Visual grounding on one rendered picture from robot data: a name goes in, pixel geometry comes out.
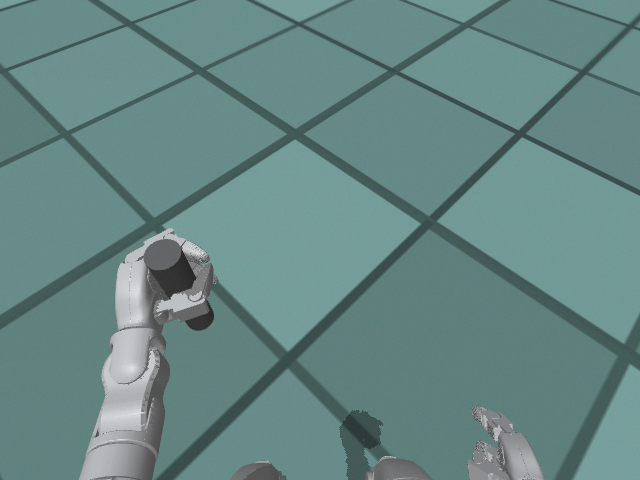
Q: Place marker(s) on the right robot hand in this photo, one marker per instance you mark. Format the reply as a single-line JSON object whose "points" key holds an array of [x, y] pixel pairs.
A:
{"points": [[515, 459]]}

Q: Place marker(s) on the left robot hand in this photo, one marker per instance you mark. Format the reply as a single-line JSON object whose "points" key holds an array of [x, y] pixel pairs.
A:
{"points": [[140, 300]]}

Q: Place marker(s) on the left robot arm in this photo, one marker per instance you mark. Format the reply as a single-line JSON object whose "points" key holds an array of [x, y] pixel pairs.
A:
{"points": [[126, 438]]}

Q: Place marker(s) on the can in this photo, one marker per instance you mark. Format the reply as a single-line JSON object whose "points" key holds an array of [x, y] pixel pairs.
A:
{"points": [[169, 266]]}

